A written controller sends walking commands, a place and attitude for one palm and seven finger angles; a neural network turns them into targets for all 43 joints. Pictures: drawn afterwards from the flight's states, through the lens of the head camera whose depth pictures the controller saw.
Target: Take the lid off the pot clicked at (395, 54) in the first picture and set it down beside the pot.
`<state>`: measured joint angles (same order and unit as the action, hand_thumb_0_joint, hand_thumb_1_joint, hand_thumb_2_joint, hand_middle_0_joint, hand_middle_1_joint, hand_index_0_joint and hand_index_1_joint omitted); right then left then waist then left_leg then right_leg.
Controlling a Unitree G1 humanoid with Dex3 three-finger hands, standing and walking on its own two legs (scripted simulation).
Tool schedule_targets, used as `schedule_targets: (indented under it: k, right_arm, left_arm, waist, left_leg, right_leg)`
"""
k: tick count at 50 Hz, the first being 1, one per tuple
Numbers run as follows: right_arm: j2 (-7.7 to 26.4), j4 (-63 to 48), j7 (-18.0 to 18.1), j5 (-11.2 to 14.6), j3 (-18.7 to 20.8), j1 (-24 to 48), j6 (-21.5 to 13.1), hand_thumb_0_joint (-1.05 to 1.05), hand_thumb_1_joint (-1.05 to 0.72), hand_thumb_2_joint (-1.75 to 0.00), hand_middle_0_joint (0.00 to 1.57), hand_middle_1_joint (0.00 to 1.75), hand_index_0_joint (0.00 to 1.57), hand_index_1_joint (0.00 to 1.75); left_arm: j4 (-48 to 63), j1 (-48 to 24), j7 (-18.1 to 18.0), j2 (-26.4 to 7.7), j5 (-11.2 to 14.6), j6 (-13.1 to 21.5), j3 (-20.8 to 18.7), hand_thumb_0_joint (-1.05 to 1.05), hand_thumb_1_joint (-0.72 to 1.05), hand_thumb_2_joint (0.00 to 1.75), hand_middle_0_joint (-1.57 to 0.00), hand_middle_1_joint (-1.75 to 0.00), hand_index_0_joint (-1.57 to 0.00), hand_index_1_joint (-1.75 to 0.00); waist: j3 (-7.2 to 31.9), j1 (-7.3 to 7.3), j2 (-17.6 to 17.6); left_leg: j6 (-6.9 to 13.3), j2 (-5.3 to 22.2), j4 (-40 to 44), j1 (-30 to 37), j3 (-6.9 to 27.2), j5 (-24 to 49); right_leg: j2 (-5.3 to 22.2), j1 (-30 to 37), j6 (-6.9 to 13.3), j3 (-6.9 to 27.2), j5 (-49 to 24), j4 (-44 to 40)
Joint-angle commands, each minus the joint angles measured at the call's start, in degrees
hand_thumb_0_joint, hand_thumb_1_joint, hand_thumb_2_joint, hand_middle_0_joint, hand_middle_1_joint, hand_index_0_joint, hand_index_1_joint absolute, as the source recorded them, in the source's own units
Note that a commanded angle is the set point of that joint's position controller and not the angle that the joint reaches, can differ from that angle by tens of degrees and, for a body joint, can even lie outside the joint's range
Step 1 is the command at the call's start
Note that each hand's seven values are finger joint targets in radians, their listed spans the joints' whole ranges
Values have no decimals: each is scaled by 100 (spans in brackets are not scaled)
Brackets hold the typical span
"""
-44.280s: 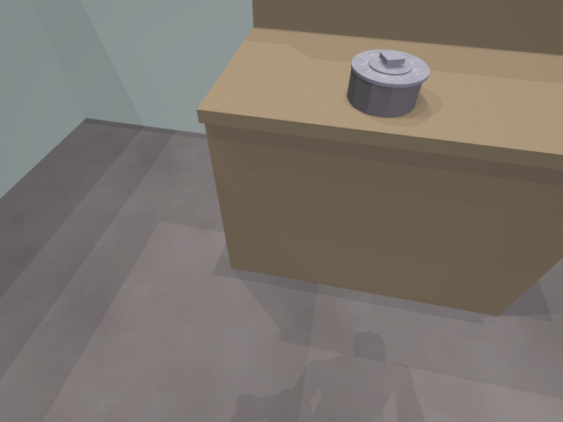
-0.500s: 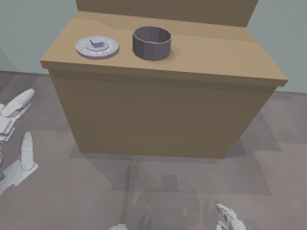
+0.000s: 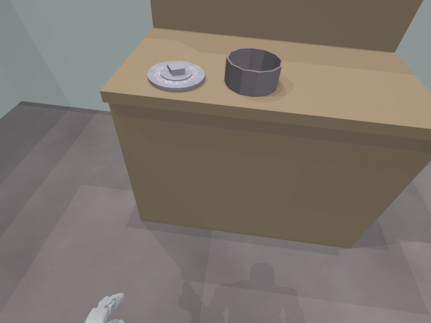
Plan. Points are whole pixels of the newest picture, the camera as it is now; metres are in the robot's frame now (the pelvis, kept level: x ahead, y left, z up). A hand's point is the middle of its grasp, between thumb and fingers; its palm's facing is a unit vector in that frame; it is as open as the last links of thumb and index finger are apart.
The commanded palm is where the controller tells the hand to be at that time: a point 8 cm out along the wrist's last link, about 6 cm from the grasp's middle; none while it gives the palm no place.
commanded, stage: stop stepping back and stand still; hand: left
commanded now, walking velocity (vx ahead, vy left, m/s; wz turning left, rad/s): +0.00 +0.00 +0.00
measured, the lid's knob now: (175, 67) +0.85 +0.13 +0.08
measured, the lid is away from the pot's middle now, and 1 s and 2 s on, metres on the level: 0.25 0.25 0.25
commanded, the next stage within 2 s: let the arm hang, fingers relaxed in 0.68 s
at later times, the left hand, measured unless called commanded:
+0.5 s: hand out of the picture +0.11 +0.15 -0.14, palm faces -0.01 -0.97 -0.25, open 7.3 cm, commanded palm none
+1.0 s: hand out of the picture +0.08 +0.14 -0.14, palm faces -0.01 -0.98 -0.22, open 7.3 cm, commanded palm none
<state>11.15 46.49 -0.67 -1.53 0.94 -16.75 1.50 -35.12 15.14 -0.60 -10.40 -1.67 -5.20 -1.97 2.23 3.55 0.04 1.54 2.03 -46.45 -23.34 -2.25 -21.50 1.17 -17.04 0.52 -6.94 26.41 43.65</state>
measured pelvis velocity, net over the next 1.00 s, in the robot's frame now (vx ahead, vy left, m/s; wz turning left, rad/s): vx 0.05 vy -0.04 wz -0.03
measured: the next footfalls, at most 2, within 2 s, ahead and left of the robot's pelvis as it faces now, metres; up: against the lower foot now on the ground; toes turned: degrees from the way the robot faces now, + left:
none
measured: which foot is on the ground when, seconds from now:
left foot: down 0.00-1.00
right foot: down 0.00-1.00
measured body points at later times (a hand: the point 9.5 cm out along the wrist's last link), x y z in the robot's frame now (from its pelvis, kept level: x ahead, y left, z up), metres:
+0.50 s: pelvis +0.06 -0.03 +0.03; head +0.08 -0.05 +0.48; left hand +0.11 +0.20 -0.12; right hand +0.07 -0.26 -0.14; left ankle +0.02 +0.10 -0.71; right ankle +0.00 -0.14 -0.71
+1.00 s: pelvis +0.05 -0.04 +0.03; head +0.07 -0.04 +0.48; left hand +0.08 +0.20 -0.12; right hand +0.03 -0.26 -0.13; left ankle +0.02 +0.10 -0.71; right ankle +0.00 -0.14 -0.71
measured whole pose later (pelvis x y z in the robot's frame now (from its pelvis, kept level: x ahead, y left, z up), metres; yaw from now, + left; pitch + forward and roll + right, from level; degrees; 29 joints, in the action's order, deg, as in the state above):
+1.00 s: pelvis +0.05 -0.04 +0.03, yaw -1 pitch -1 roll +0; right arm 8.5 61.9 2.4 -0.3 2.0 -17.0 1.3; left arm -62.2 13.5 -2.0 -9.2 0.0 -0.4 -0.9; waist -3.4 1.5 -1.3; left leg -1.6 3.5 -26.9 -8.3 -3.5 -17.3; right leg -1.4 -6.5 1.0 0.3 17.9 25.5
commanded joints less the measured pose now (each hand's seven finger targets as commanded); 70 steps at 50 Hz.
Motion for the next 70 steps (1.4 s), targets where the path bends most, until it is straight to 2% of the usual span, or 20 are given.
schedule_targets:
  k: [1, 2, 4, 5, 7, 9, 11, 12, 13, 14, 17, 20, 23, 25, 31, 33, 42, 49, 62, 70]
  right_arm:
    - [1182, -390, 153, -66, 307, -183, -212, 0, -90, -90, 20, 30, 20, 30]
    - [1122, -186, 210, -56, 304, -327, -229, 0, -90, -90, 20, 30, 20, 30]
    - [851, -34, 308, -44, 273, -450, -264, 0, -90, -90, 20, 30, 20, 30]
    - [739, 27, 331, -42, 267, -484, -275, 0, -90, -90, 20, 30, 20, 30]
    - [752, 188, 351, 3, 260, -548, -246, 0, -90, -90, 20, 30, 20, 30]
    - [679, 348, 351, 105, 251, -534, -222, 0, -90, -90, 20, 30, 20, 30]
    - [450, 403, 301, 163, 220, -562, -219, 0, -90, -90, 20, 30, 20, 30]
    - [416, 474, 257, 160, 202, -576, -195, 0, -90, -90, 20, 30, 20, 30]
    - [352, 554, 231, 139, 209, -588, -172, 0, -90, -90, 20, 30, 20, 30]
    - [341, 641, 241, 110, 218, -556, -147, 0, -90, -90, 20, 30, 20, 30]
    - [347, 827, 266, 135, 229, -578, -146, 0, -90, -90, 20, 30, 20, 30]
    - [368, 954, 294, 145, 237, -559, -138, 0, -90, -90, 20, 30, 20, 30]
    - [323, 1037, 308, 139, 237, -425, -105, 0, -90, -90, 20, 30, 20, 30]
    - [302, 1089, 316, 131, 253, -361, -88, 0, -90, -90, 20, 30, 20, 30]
    - [277, 1165, 319, 105, 265, -192, -67, 0, -90, -90, 20, 30, 20, 30]
    - [302, 1176, 325, 94, 258, -178, -78, 0, -90, -90, 20, 30, 20, 30]
    - [305, 1229, 325, 95, 246, -199, -79, 0, -90, -90, 20, 30, 20, 30]
    - [278, 1358, 325, 113, 220, -370, -98, 0, -90, -90, 20, 30, 20, 30]
    - [121, 1532, 322, 115, 184, -531, -96, 0, -90, -90, 20, 30, 20, 30]
    - [119, 1523, 326, 118, 189, -544, -122, 0, -90, -90, 20, 30, 20, 30]
  left_arm:
    - [15, -192, 36, -750, 123, 450, -72, 0, 90, 90, -20, -30, -20, -30]
    - [-292, -333, 42, -772, 130, 490, -70, 0, 90, 90, -20, -30, -20, -30]
    - [-677, -128, 50, -531, 106, 541, -166, 0, 90, 90, -20, -30, -20, -30]
    - [-815, -96, 58, -494, 123, 564, -151, 0, 90, 90, -20, -30, -20, -30]
    - [-1129, -162, 90, -437, 173, 578, -20, 0, 90, 90, -20, -30, -20, -30]
    - [-1537, 208, 53, -522, 182, 623, -4, 0, 90, 90, -20, -30, -20, -30]
    - [-1745, 283, -63, -763, 181, 651, -5, 0, 90, 90, -20, -30, -20, -30]
    - [-1817, 163, -79, -832, 174, 629, 32, 0, 90, 90, -20, -30, -20, -30]
    - [-1860, 64, -79, -812, 156, 595, 41, 0, 90, 90, -20, -30, -20, -30]
    - [-1943, 71, -101, -737, 148, 590, 32, 0, 90, 90, -20, -30, -20, -30]
    - [-2176, 291, -173, -679, 156, 615, 39, 0, 90, 90, -20, -30, -20, -30]
    - [-2255, 296, -222, -651, 158, 617, 15, 0, 90, 90, -20, -30, -20, -30]
    - [-2285, 262, -250, -653, 156, 602, -11, 0, 90, 90, -20, -30, -20, -30]
    - [-2279, 168, -255, -609, 150, 591, -24, 0, 90, 90, -20, -30, -20, -30]
    - [-2253, -57, -225, -552, 130, 555, -66, 0, 90, 90, -20, -30, -20, -30]
    - [-2250, -90, -208, -566, 141, 563, -75, 0, 90, 90, -20, -30, -20, -30]
    - [-2321, -129, -177, -522, 149, 561, -60, 0, 90, 90, -20, -30, -20, -30]
    - [-2464, 6, -183, -465, 160, 591, -30, 0, 90, 90, -20, -30, -20, -30]
    - [-2694, 201, -187, -307, 150, 568, 14, 0, 90, 90, -20, -30, -20, -30]
    - [-2738, 272, -188, -258, 148, 596, 15, 0, 90, 90, -20, -30, -20, -30]
  waist:
    - [-443, -127, -1966]
    - [-446, -32, -2275]
    - [30, -71, -2139]
    - [330, -83, -2024]
    - [591, -105, -1160]
    - [849, -228, -616]
    - [588, -195, 295]
    - [252, -151, 297]
    - [-96, -119, 70]
    - [-240, -147, 332]
    - [-161, -195, 549]
    - [81, -195, 529]
    - [-30, -198, 355]
    - [-94, -186, 395]
    - [-497, -195, -74]
    - [-415, -196, -143]
    - [-538, -207, -119]
    - [-388, -203, 102]
    - [-767, -204, -183]
    - [-537, -202, -69]
  left_leg:
    - [852, 1419, 2581, 1002, 2334, 1870]
    - [932, 1443, 2768, 1081, 2332, 2039]
    - [899, 1375, 2567, 1314, 1862, 2553]
    - [872, 1281, 2325, 1690, 1610, 3201]
    - [669, 1108, 1966, 1951, 1054, 3968]
    - [296, 757, 1604, 1773, 581, 3447]
    - [9, 381, 1521, 964, 218, 2002]
    - [-37, 252, 1723, 914, 126, 1081]
    - [-6, 213, 1880, 965, 180, 913]
    - [10, 286, 1799, 1037, 175, 1384]
    - [-10, 336, 1656, 1284, 52, 2351]
    - [-9, 356, 1639, 1515, -5, 2727]
    - [-18, 356, 1636, 1566, -75, 2715]
    - [-26, 368, 1707, 1588, -63, 2616]
    - [-12, 426, 1877, 1635, 18, 2369]
    - [-10, 444, 1904, 1670, 30, 2398]
    - [-1, 474, 2128, 1653, 116, 1978]
    - [5, 483, 2202, 1695, 112, 1948]
    - [43, 505, 2424, 1538, 208, 1473]
    - [53, 496, 2357, 1623, 216, 1699]
  right_leg:
    - [-95, -1160, 13, 415, 84, 331]
    - [-83, -1323, 18, 587, 406, 801]
    - [-1, -1169, 38, 826, 396, 923]
    - [-3, -1071, 25, 841, 358, 658]
    - [-52, -397, -32, 623, -40, -544]
    - [-65, 679, -41, 625, -1683, -1793]
    - [531, 1292, 215, 1332, -3258, -1843]
    - [735, 984, 316, 1392, -2865, -1969]
    - [647, 634, 308, 1341, -2381, -1992]
    - [468, 617, 278, 1266, -2720, -1909]
    - [492, 929, 223, 1127, -4260, -1752]
    - [469, 1179, 173, 1055, -4770, -1661]
    - [463, 1159, 140, 1076, -4885, -1675]
    - [431, 1135, 128, 1049, -4686, -1730]
    - [337, 772, 143, 1082, -3589, -1937]
    - [337, 839, 157, 1088, -3532, -1972]
    - [295, 724, 161, 1093, -2884, -2178]
    - [306, 840, 149, 1079, -2886, -2243]
    - [244, 494, 141, 1070, -2045, -2336]
    - [276, 573, 117, 1070, -2317, -2275]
